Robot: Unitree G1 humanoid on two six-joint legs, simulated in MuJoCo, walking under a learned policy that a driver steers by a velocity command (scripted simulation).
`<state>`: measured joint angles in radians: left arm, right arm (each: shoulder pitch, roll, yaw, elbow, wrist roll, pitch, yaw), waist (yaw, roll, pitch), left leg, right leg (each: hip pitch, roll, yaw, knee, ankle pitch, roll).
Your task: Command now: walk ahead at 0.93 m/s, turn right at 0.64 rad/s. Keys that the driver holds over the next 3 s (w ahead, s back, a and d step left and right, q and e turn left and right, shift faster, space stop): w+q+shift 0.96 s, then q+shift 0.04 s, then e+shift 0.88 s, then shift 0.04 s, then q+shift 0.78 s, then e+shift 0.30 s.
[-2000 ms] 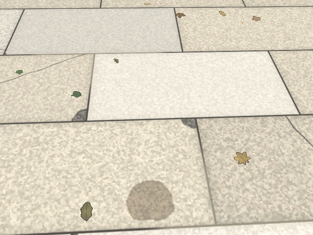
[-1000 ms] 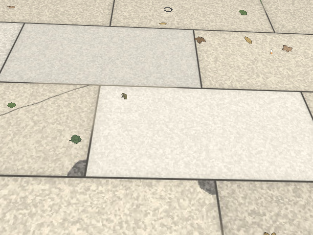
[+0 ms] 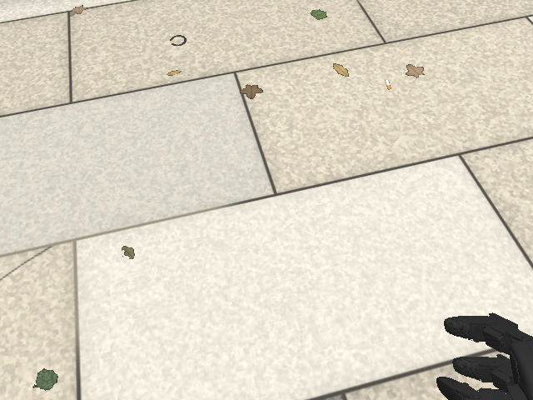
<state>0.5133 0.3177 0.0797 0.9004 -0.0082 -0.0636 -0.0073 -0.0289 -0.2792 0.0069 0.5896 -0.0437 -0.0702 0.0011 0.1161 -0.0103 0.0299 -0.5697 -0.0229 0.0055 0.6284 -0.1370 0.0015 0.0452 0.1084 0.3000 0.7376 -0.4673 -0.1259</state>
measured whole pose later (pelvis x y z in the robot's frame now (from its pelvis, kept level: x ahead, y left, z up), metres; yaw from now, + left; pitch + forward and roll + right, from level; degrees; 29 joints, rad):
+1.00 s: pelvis +0.86 +0.13 +0.03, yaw +39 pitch +0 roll +1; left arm 0.06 0.24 -0.03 0.60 0.07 -0.06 -0.01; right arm 0.44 -0.32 -0.06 0.84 -0.01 -0.04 0.01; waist -0.06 0.01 0.05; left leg -0.09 -0.24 -0.11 0.41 -0.29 0.19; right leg -0.71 -0.15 0.10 1.02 -0.25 0.07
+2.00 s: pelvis +1.15 +0.33 +0.04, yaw +4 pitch +0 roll -1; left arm 0.22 0.38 0.10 0.74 0.01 0.08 -0.03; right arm 0.17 -0.29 -0.01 0.70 -0.02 0.00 -0.04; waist -0.01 -0.06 0.05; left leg -0.21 -0.01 0.00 0.40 -0.20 0.05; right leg -0.48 0.10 0.14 1.12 -0.42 0.06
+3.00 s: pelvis +1.13 +0.38 +0.04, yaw +33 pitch -1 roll +0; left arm 0.29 0.29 0.04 0.82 0.01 0.08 -0.02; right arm 0.17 -0.22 0.00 0.71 -0.03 0.03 -0.02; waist 0.03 -0.03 0.05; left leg -0.15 -0.09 0.01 0.40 -0.23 0.10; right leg -0.38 0.00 0.01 0.84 -0.39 0.01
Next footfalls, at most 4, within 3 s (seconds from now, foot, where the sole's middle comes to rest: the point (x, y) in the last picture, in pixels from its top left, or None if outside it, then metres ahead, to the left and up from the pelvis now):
0.34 right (377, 397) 0.45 -0.15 -0.74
0.76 left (275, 249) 0.83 0.13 -0.74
1.16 right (243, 136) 1.25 0.28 -0.74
1.78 left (196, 147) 1.19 0.43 -0.74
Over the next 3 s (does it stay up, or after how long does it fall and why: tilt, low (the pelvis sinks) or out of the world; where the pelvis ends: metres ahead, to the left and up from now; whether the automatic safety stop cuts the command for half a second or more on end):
stays up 1.13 0.38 0.04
